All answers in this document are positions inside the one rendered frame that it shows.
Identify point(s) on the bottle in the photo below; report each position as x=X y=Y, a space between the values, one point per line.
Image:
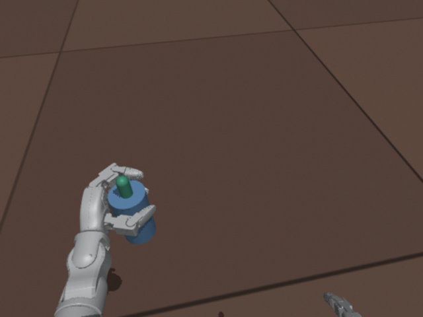
x=128 y=197

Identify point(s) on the right robot hand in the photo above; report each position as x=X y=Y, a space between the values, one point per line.
x=341 y=306

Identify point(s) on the left robot arm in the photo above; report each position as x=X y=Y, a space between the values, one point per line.
x=88 y=263

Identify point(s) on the left robot hand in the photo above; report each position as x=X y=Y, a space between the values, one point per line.
x=96 y=212

